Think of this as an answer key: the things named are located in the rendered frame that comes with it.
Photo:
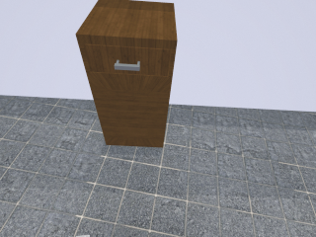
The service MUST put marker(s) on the cabinet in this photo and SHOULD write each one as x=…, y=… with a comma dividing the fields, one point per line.
x=132, y=108

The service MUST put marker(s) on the drawer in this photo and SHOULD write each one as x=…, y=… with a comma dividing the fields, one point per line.
x=153, y=61

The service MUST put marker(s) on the handle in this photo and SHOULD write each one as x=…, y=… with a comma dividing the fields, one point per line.
x=125, y=66

